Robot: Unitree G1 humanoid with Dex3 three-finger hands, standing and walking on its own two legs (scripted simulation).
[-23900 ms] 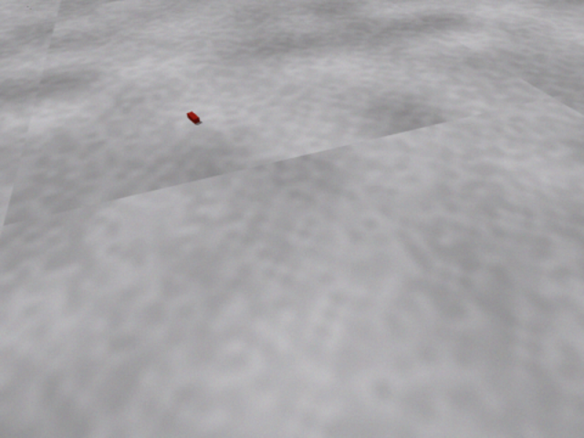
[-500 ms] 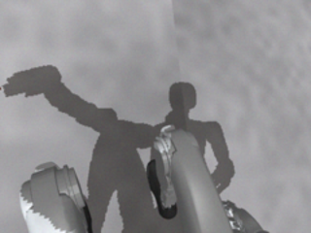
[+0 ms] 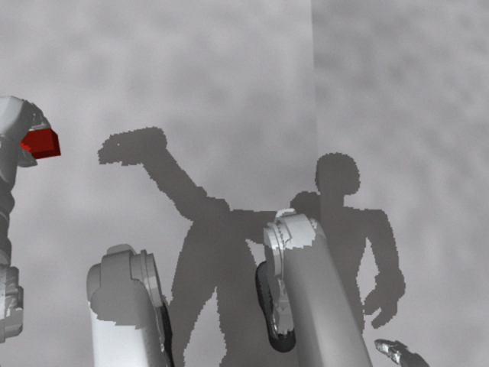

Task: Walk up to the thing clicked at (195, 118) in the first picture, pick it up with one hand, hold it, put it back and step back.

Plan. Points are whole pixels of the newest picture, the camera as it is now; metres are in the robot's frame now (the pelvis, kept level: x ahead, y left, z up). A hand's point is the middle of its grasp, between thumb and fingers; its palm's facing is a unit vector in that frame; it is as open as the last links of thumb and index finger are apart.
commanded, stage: lift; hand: left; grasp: from above
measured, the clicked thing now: (24, 146) +0.50 +0.30 -0.16
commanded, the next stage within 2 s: hold in 1.30 s
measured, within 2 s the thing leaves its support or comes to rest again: neither
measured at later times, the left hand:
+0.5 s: hand out of the picture +0.40 +0.28 +0.07, palm faces -0.42 -0.11 -0.90, open 6.7 cm
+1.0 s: hand out of the picture +0.36 +0.25 +0.23, palm faces -0.43 -0.13 -0.89, open 6.7 cm
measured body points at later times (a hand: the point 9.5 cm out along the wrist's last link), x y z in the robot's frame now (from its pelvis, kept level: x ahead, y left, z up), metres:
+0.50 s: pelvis +0.00 +0.00 +0.15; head +0.17 +0.03 +0.56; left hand +0.42 +0.29 +0.12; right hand +0.15 -0.26 +0.02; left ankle +0.08 +0.13 -0.33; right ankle +0.11 -0.15 -0.33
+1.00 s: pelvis +0.04 -0.01 +0.31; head +0.12 -0.01 +0.75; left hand +0.38 +0.25 +0.29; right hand +0.16 -0.27 +0.18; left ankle +0.08 +0.13 -0.33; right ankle +0.11 -0.15 -0.33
